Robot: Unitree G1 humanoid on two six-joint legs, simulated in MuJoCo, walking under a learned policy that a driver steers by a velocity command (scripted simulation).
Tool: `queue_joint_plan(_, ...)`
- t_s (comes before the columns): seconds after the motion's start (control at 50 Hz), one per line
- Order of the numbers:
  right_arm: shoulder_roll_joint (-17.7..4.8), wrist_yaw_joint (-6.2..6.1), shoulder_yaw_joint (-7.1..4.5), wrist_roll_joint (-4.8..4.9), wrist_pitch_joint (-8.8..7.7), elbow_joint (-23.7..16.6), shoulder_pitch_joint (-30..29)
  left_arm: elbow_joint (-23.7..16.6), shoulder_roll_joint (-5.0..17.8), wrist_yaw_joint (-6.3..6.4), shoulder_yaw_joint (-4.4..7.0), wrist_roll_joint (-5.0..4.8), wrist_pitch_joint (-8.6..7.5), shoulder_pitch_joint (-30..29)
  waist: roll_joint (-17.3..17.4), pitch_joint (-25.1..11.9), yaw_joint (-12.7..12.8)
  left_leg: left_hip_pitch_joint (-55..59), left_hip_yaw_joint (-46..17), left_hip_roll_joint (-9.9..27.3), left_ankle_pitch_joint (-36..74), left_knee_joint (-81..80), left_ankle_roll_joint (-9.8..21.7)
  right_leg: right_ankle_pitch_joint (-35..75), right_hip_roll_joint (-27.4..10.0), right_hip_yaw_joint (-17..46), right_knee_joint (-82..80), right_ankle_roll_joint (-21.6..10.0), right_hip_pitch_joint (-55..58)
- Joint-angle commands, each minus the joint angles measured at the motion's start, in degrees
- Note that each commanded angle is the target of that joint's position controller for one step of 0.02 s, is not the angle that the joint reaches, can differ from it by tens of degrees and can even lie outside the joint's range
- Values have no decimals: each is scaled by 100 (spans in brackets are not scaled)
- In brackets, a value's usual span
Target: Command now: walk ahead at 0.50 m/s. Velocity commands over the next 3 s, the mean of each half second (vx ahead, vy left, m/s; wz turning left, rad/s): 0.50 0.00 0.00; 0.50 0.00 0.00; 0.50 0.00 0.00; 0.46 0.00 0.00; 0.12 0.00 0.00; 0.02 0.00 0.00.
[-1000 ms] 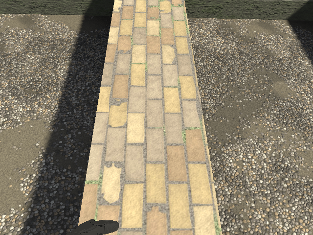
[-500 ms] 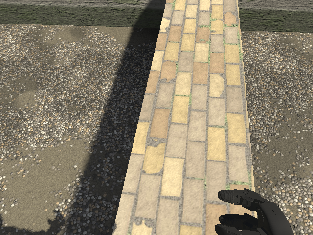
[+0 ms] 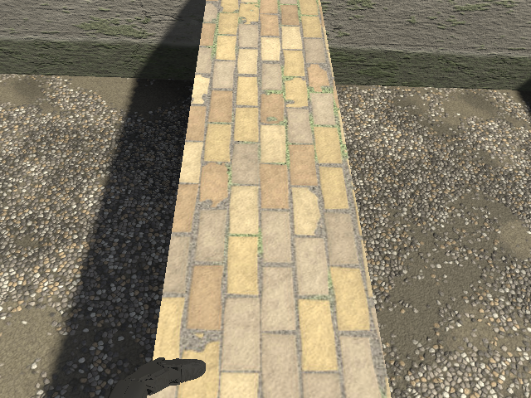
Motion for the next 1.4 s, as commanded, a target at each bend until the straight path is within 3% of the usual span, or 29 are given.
queue_joint_plan(0.02, -539, -106, -52, -109, -118, -254, 340, -633, 183, -225, 21, -89, -103, -1292, 608, 529, -90, 529, -1577, 1453, 1782, -1404, 284, 541, 95, -216, -1007, -68, -407)
queue_joint_plan(0.14, -624, -60, 50, -182, -300, -226, -90, -581, 482, -279, 219, -47, -44, -1123, 788, 985, 303, 376, -657, 1422, 3899, -1040, 186, -133, 740, -185, -3240, -660, 2178)
queue_joint_plan(0.18, -826, -44, 13, -363, -318, -331, -441, -72, 954, -201, 471, 142, -70, 407, 601, 185, 1043, 576, -522, 1359, 5114, 805, 125, -865, 1042, -13, -4180, -938, 3775)
queue_joint_plan(0.2, -827, -70, 29, -423, -281, -427, -499, 161, 1228, -151, 621, 29, -126, 1236, 558, -456, 1353, -29, -422, 1135, 3544, 1989, -18, -815, 780, 213, -4393, -921, 5181)
queue_joint_plan(0.22, -456, -34, 58, -172, -180, -766, -154, 124, 1743, -104, 712, -310, -262, 1560, -648, -1443, 885, -1771, -17, 467, -1047, 3978, -301, -1511, -808, 2153, -4516, -657, 7163)
queue_joint_plan(0.24, -830, 68, -88, 195, -211, -796, 435, 8, 1269, -280, 600, -553, -305, 1882, -1821, -2089, 1001, -3884, -474, -95, -1762, 5613, -211, -1224, -1235, 4853, -5781, -1394, 8377)
queue_joint_plan(0.26, -1203, -18, -248, 235, -158, -786, 383, -48, 1032, -199, 547, -492, -324, 1426, -1711, -1923, 832, -4523, -590, 193, -1105, 6395, -333, -814, -1337, 4923, -6069, -1418, 8251)
queue_joint_plan(0.28, -1053, -66, -210, 71, -81, -787, 94, -119, 994, -101, 556, -323, -399, 1332, -844, -1710, 817, -4469, -542, 498, -609, 6891, -509, -88, -1251, 4300, -5833, -1415, 7650)
queue_joint_plan(0.32, -302, -87, 24, -162, 2, -806, -670, 131, 832, 158, 593, -307, -524, 1124, 610, -932, 573, -3784, -654, 1066, 124, 6749, -687, 13, -848, 2978, -5439, -1245, 5305)
queue_joint_plan(0.34, -22, -53, 106, -168, 8, -968, -893, 212, 722, 291, 564, -367, -518, 890, 789, -624, 316, -3304, -707, 1133, 221, 6406, -655, -79, -578, 2469, -5556, -1206, 4173)
queue_joint_plan(0.42, 97, 3, 147, -306, 56, -1375, -1757, 410, 788, 422, 521, -203, -417, 1084, 436, -270, 164, -3873, -437, 1221, 520, 5776, -575, -16, -179, 1749, -5912, -1199, 3761)
queue_joint_plan(0.54, 47, 258, 193, -91, 130, -1614, -3226, 836, 729, 364, 522, -104, -388, 2612, 268, 188, 829, -5488, -84, 1301, 1298, 4993, -801, 790, 5, 1694, -5936, -796, 5082)
queue_joint_plan(0.68, 128, 576, 232, -21, 137, -1882, -4453, 838, 616, 497, 422, 82, -444, 2996, -106, 571, 985, -4229, 125, 830, 1888, 2648, -533, 1640, 94, 1249, -6106, -926, 5551)
queue_joint_plan(0.74, -177, 463, 152, -120, 62, -1922, -3920, 826, 772, 396, 513, 129, -623, 2256, -236, 495, 565, -1797, 59, 283, 1562, 1457, -24, 2325, 393, 687, -5523, -859, 4649)
queue_joint_plan(0.78, -722, 356, -154, -305, 89, -1236, -1435, 615, 1006, 338, 514, 257, -688, 1586, -217, -447, -679, 452, -383, 346, 959, 834, 266, 3009, 365, 534, -3680, -679, 4260)
queue_joint_plan(0.8, -1171, 207, -314, -42, 48, -1005, -396, 399, 956, 240, 491, 285, -607, 1459, 547, -1150, -1053, 1977, -962, 1109, 305, 775, 46, 670, 641, 332, -1880, -454, 3371)
queue_joint_plan(0.82, -1219, 293, -190, 292, -134, -1218, -920, 159, 875, 136, 583, -150, -560, 2287, 2128, -1515, -33, 3435, -3604, 2396, 1018, 201, -45, -3547, 1362, 394, 327, -398, 1140)
queue_joint_plan(0.84, -810, 311, -177, 548, -84, -1407, -1125, 296, 1332, 90, 691, -434, -457, 3125, 2681, -1995, -135, 3812, -5478, 2887, 1422, -1086, 305, -2684, 1355, 731, 1354, -511, -7)
queue_joint_plan(0.86, -639, 193, -138, 443, -100, -1495, -1562, 450, 1478, 184, 760, -288, -332, 3141, 2004, -1844, 80, 3340, -5095, 2750, 1722, -1038, 170, -1861, 957, 795, 2041, -335, -37)
queue_joint_plan(0.9, -529, 23, -203, 335, -260, -1176, -1510, 529, 699, 265, 519, 27, -217, 2320, 213, -947, 238, 1020, -3374, 2391, 2283, -514, 97, -1068, 329, 715, 2071, -93, 645)
queue_joint_plan(0.92, -452, -56, -188, 325, -273, -1035, -1703, 342, 265, 290, 367, 82, -209, 1919, -14, -501, 483, -430, -2703, 2004, 2121, -523, 176, -1058, 216, 726, 1729, -60, 1231)
queue_joint_plan(0.96, -242, -137, -69, 257, -196, -921, -1995, 23, 147, 330, 289, 147, -194, 1466, 285, -199, 851, -1730, -1930, 1480, 1551, -842, 440, -1221, 239, 667, 1068, -150, 1749)
queue_joint_plan(1.02, -488, -65, -112, 163, -125, -643, -1478, -198, 149, 270, 239, 210, -184, 786, 553, -139, 691, -1254, -1653, 1293, 1527, -1031, 613, -709, 194, 241, 967, -129, 840)
queue_joint_plan(1.16, -614, -76, -124, -42, -123, -230, 120, -538, 203, -155, 136, -23, -116, -897, 547, 341, -39, 438, -1944, 1400, 1594, -1181, 524, 67, 50, -21, -795, 49, -341)
queue_joint_plan(1.28, -668, -189, -38, -150, -310, -248, -124, -481, 429, -294, 261, -144, -63, -1103, 762, 786, 202, 212, -1168, 1415, 3048, -991, 252, -186, 579, -16, -3194, -441, 2097)
queue_joint_plan(1.34, -793, -90, -4, -392, -328, -401, -579, 144, 1069, -182, 583, 41, -112, 941, 416, -249, 1224, -46, -758, 1104, 3910, 1497, -36, -701, 921, 165, -4401, -827, 4802)
queue_joint_plan(1.36, -651, -65, 25, -367, -255, -679, -641, 263, 1670, -95, 772, -168, -222, 1798, -183, -1184, 1331, -1206, -316, 633, 881, 3380, -252, -917, -227, 1177, -4237, -601, 6560)
queue_joint_plan(1.38, -807, 88, -154, 188, -219, -969, -153, 245, 1312, -211, 616, -494, -335, 2060, -1709, -1890, 1006, -3776, -401, -140, -1822, 5117, -264, -911, -1261, 4283, -5509, -1065, 8225)
queue_joint_plan(1.4, -1142, 78, -238, 292, -170, -841, 186, 113, 1084, -164, 576, -480, -348, 1829, -1911, -1911, 946, -4721, -488, 47, -1301, 6049, -253, -1049, -1389, 5070, -6170, -1289, 8508)
Next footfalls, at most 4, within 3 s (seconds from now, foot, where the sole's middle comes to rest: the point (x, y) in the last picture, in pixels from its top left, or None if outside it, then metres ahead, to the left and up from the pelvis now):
0.20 right None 0.34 -0.11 -0.76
0.80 left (237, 333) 0.70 0.02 -0.76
1.34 right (291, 231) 1.05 -0.16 -0.76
1.94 left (243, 148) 1.44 -0.03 -0.76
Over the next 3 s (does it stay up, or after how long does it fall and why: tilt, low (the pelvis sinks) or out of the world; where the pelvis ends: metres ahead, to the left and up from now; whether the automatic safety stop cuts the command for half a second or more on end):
stays up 1.45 -0.11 0.01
